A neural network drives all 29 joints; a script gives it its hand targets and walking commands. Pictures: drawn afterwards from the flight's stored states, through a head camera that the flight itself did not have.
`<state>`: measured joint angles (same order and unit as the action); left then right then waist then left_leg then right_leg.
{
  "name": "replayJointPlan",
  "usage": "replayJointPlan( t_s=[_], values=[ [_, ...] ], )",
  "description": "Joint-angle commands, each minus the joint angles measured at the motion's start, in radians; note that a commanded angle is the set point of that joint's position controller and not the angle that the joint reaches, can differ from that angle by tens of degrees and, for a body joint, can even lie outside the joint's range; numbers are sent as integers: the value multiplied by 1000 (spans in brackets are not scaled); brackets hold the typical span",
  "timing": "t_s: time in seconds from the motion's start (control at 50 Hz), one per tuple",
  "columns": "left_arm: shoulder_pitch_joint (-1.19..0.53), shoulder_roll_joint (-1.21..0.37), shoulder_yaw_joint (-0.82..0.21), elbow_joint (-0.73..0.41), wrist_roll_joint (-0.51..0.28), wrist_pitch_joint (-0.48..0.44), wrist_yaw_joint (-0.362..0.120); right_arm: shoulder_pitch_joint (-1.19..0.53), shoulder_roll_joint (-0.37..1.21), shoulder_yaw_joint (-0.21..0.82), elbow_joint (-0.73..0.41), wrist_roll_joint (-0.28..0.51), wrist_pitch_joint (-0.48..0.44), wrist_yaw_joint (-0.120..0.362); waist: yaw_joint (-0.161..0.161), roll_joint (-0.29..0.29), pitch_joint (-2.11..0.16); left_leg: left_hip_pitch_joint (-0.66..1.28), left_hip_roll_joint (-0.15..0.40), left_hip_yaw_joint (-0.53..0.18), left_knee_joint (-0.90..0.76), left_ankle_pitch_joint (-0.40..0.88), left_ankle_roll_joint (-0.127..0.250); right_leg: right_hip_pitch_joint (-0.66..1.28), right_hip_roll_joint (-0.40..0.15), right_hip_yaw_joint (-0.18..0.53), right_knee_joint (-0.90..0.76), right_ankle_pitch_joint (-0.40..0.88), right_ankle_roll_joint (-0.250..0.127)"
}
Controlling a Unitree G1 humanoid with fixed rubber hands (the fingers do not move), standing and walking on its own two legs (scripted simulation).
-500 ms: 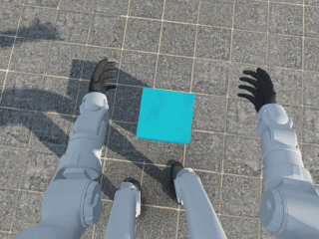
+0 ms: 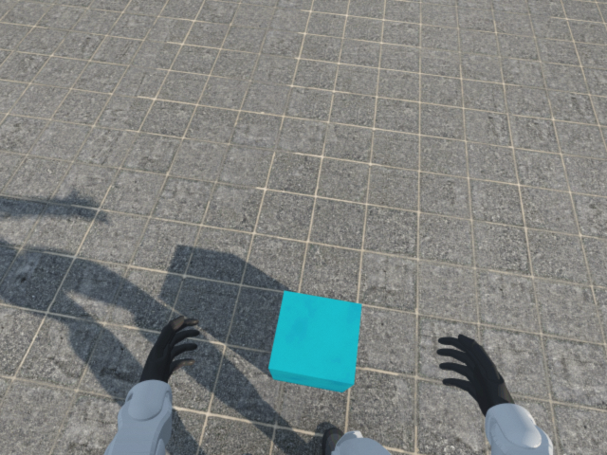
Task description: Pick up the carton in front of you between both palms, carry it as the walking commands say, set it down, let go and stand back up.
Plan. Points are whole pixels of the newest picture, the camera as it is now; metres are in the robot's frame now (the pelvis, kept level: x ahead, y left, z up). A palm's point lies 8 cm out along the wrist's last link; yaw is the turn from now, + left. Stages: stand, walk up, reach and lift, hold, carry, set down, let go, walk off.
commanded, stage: let go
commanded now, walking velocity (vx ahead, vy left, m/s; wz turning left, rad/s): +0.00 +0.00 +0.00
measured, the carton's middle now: (314, 344) +0.38 -0.05 -0.63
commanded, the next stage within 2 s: stand in 0.68 s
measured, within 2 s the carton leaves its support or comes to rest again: neither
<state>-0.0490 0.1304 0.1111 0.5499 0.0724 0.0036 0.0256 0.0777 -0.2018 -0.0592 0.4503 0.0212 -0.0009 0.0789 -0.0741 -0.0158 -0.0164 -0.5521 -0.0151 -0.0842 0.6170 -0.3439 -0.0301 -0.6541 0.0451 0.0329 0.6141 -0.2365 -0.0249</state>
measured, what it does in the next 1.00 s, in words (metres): shifts its weight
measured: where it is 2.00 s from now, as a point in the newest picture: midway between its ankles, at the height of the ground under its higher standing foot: outside the picture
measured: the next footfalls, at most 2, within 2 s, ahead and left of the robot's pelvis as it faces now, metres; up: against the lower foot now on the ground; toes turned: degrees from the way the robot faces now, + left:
none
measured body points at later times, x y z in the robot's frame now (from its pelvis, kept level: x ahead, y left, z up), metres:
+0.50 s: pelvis +0.02 +0.05 +0.02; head +0.03 +0.04 +0.47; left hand +0.19 +0.28 -0.05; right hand +0.19 -0.19 -0.06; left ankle -0.04 +0.14 -0.72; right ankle +0.02 -0.10 -0.72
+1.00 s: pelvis +0.05 +0.01 +0.00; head +0.05 +0.01 +0.45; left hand +0.16 +0.27 -0.11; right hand +0.12 -0.27 -0.10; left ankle -0.04 +0.14 -0.72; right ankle +0.03 -0.10 -0.72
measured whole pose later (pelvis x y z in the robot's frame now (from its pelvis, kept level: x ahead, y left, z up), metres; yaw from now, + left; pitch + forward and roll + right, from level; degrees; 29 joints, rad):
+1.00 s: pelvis +0.05 +0.01 +0.00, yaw -5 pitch +4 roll -1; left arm 0.34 0.25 0.03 0.74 0.03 -0.05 0.00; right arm 0.35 -0.30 -0.02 0.62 -0.02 -0.03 -0.05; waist -0.02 0.03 -0.08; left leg -0.22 0.04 0.02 0.61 -0.47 -0.01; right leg -0.36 0.09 0.10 0.64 -0.35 -0.02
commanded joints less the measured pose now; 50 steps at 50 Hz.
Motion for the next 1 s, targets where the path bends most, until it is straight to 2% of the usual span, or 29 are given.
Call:
replayJointPlan(
  t_s=[0.0, 0.12, 0.18, 0.4, 0.48, 0.5, 0.52, 0.56, 0.66, 0.68, 0.7, 0.72, 0.74, 0.78, 0.86, 0.9, 0.98],
  values=[
    [60, 100, 4, -105, -12, -30, -17, 67, -86, -9, -118, 5, -21, -14, 25, -24, -297, 30, -50, 75, -149, 161, 22, 615, -35, 26, -83, 440, 64],
    [175, 118, -29, -150, -35, -11, -44, 119, -102, -3, -113, 8, 5, -11, 62, 72, -130, 228, -14, 54, -246, 267, 6, 620, 1, -18, -170, 309, 48],
    [203, 125, -46, -172, -48, 12, -57, 122, -113, -11, -99, -1, 28, -8, 68, 95, -56, 254, 2, 48, -275, 283, 0, 636, 15, -31, -188, 261, 43],
    [220, 142, -67, -222, -78, 90, -83, 122, -127, -34, -100, -46, 104, -4, 58, 50, 55, 292, 25, 25, -301, 318, 6, 692, 30, -48, -179, 223, 42],
    [233, 148, -59, -218, -68, 99, -79, 121, -125, -36, -111, -46, 111, -3, 69, 59, 37, 320, 22, 24, -280, 388, 2, 693, 31, -43, -176, 246, 41],
    [280, 148, -54, -150, -79, 72, -57, 80, -161, -52, -153, -64, 160, -28, 84, 42, -24, 389, 26, 22, -238, 509, 6, 650, 52, -50, -152, 220, 46],
    [274, 148, -62, -163, -82, 65, -47, 109, -158, -36, -145, -52, 169, -40, 76, 72, -19, 400, 25, 21, -222, 552, -3, 624, 50, -43, -151, 217, 39],
    [255, 153, -66, -170, -82, 58, -41, 111, -148, -26, -142, -47, 175, -50, 73, 78, -17, 399, 22, 19, -215, 554, -8, 595, 50, -37, -150, 222, 35],
    [243, 159, -63, -167, -83, 61, -41, 116, -134, -9, -146, -37, 187, -60, 72, 63, 2, 358, 4, 39, -213, 459, 0, 597, 39, -24, -148, 250, 39],
    [408, 250, -40, 24, -25, 15, -15, 164, -163, -11, -19, -64, 81, -89, 79, 73, 4, 388, 61, 87, -181, -125, 12, 391, -99, 66, -202, 35, 76],
    [382, 288, -29, 16, -23, -5, -2, 216, -158, -11, -16, -80, 35, -104, 53, 26, 77, 351, 67, 35, -199, -227, 20, 303, -88, 110, -237, -144, 69],
    [338, 270, -35, 14, -27, -24, -2, 210, -170, -10, 3, -81, 4, -110, 54, 24, 113, 315, 86, 14, -202, -245, 30, 240, -83, 119, -241, -191, 66],
    [322, 244, -43, 19, -30, -42, -8, 195, -179, -9, 9, -76, -20, -113, 58, 24, 105, 309, 103, -3, -198, -227, 37, 223, -74, 120, -227, -158, 61],
    [305, 216, -50, 41, -34, -70, -25, 186, -186, -5, 27, -67, -47, -114, 54, 10, 15, 330, 119, -12, -177, -140, 42, 260, -60, 115, -172, -8, 48],
    [344, 225, -52, 92, -42, -89, -32, 215, -186, 3, 65, -56, -63, -121, 49, -9, -90, 360, 103, 31, -97, 70, 24, 327, -67, 149, -86, 278, 15],
    [372, 230, -56, 113, -45, -83, -26, 243, -190, 8, 85, -49, -58, -125, 49, -3, -103, 361, 101, 45, -68, 146, 19, 331, -63, 151, -55, 336, 4],
    [402, 236, -63, 135, -48, -67, -16, 285, -194, 17, 110, -41, -40, -133, 51, 20, -94, 353, 106, 68, -36, 236, 20, 311, -52, 147, -12, 358, -9]
  ],
)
